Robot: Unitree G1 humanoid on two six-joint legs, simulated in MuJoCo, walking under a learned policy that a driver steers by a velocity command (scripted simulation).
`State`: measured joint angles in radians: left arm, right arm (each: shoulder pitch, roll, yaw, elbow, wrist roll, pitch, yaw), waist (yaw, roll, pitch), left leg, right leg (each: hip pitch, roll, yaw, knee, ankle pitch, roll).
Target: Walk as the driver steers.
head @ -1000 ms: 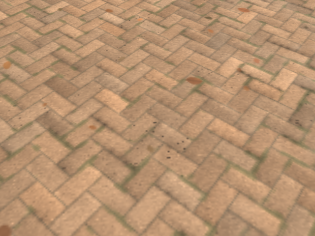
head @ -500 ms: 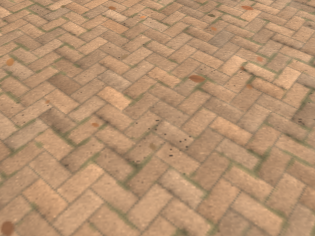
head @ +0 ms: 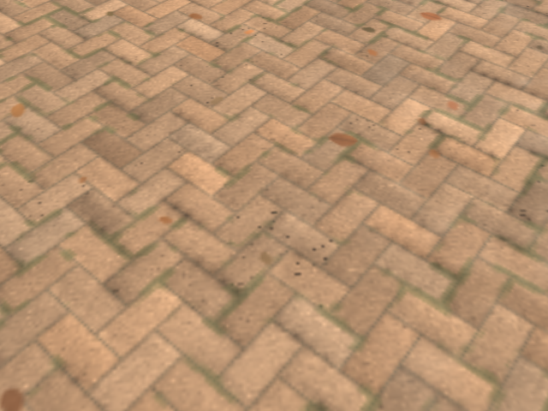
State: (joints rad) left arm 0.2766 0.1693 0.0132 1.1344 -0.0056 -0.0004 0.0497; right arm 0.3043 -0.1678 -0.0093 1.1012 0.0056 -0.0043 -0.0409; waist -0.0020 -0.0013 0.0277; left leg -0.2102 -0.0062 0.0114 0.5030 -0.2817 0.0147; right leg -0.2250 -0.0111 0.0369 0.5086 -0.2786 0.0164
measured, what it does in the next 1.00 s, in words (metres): walks ahead: left foot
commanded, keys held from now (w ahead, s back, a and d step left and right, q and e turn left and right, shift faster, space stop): w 1.00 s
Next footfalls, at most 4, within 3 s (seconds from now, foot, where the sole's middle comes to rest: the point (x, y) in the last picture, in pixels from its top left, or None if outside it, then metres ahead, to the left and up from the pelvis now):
0.66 left None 0.44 0.09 -0.77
1.20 right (339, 319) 0.76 -0.14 -0.77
1.78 left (253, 229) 1.07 0.09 -0.77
2.28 right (290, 157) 1.39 -0.03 -0.77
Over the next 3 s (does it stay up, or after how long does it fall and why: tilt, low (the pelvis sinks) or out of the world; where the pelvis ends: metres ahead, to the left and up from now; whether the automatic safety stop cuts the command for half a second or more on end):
stays up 1.53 0.19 0.01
